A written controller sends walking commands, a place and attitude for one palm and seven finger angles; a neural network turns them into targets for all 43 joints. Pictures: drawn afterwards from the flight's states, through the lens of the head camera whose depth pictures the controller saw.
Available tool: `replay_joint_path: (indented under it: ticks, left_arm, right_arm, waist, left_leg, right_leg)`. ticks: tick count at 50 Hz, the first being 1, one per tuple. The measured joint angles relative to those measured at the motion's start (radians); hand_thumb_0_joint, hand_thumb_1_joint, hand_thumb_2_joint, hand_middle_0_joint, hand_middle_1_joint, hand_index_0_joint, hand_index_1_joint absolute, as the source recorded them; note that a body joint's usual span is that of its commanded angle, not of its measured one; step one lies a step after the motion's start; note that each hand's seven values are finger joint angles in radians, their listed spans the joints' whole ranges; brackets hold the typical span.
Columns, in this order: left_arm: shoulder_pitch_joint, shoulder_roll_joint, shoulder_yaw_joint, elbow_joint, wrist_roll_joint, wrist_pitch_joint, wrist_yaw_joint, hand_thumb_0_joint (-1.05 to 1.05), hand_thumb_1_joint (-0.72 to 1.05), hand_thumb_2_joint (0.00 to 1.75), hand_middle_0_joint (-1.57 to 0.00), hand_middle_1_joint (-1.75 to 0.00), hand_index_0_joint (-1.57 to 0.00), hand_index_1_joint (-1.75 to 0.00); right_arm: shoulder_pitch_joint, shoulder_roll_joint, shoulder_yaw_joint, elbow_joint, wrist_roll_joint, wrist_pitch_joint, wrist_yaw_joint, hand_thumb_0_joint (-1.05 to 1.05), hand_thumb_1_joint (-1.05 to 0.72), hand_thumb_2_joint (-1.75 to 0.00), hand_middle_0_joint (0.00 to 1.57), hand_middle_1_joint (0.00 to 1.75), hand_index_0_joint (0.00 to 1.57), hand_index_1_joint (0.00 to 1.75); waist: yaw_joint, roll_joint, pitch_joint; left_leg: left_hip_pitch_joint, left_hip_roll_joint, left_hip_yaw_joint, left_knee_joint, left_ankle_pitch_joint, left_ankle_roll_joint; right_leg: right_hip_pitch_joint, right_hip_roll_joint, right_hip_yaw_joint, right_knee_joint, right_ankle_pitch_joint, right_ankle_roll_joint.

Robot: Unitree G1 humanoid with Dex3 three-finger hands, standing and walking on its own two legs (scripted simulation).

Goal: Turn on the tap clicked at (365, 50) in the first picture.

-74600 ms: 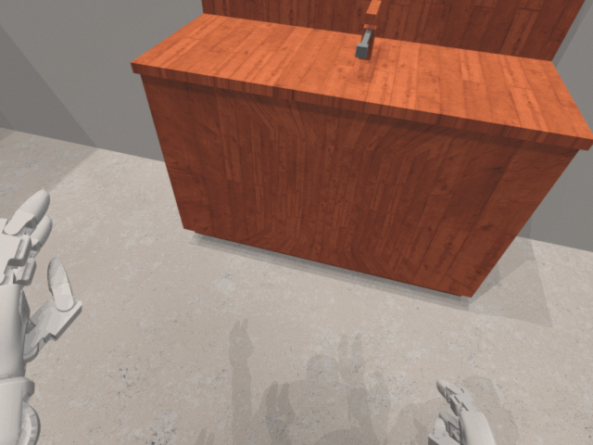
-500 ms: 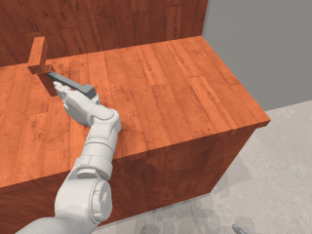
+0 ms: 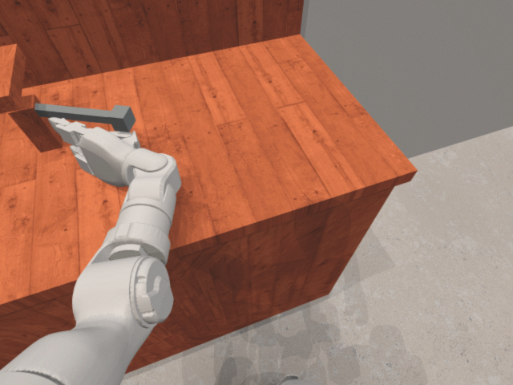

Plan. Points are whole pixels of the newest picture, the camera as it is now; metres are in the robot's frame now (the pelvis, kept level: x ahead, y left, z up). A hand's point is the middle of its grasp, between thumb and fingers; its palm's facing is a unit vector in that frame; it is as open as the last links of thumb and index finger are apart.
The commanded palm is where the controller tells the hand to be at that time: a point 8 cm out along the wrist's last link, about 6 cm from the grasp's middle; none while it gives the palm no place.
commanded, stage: push the lever round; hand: left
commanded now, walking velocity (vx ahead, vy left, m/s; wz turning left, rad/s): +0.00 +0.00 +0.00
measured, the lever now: (122, 118) +0.50 +0.18 +0.14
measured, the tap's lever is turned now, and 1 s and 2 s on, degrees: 61 86 86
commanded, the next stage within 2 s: lift the hand up off the lever in 0.16 s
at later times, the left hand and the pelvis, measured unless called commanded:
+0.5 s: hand (136, 126) +0.51 +0.16 +0.11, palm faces +0.82 -0.55 -0.15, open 8.3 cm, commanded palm +0.47 +0.19 +0.13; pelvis -0.01 +0.00 -0.01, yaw -1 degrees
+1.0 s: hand (131, 122) +0.51 +0.17 +0.13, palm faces +0.82 -0.56 -0.14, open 8.1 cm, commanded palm +0.46 +0.20 +0.15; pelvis +0.00 +0.00 +0.00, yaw -1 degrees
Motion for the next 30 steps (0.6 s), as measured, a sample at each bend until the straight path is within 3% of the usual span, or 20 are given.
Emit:
replay_joint_path:
  ticks: [17,30]
  left_arm:
    - [-0.099,0.100,0.082,0.110,0.030,-0.011,-0.014,0.02,0.90,0.90,-0.15,-0.15,-0.04,-0.10]
    - [-0.107,0.117,0.134,0.113,0.034,-0.002,-0.027,0.02,0.90,0.90,-0.15,-0.15,-0.05,-0.10]
  right_arm:
    - [0.042,-0.016,-0.001,-0.013,-0.007,-0.021,0.011,0.00,-0.90,-0.90,0.20,0.30,0.20,0.30]
    - [0.078,-0.014,0.000,-0.014,-0.014,-0.032,0.024,0.00,-0.90,-0.90,0.20,0.30,0.20,0.30]
  waist:
    - [-0.049,0.006,-0.009]
    - [-0.056,0.016,-0.012]
  left_leg:
    - [-0.077,0.011,0.005,0.037,0.000,0.005]
    - [-0.072,0.018,0.014,0.030,0.001,0.006]
  right_leg:
    - [-0.074,0.011,0.003,0.021,0.014,-0.007]
    - [-0.072,0.019,0.012,0.011,0.021,-0.008]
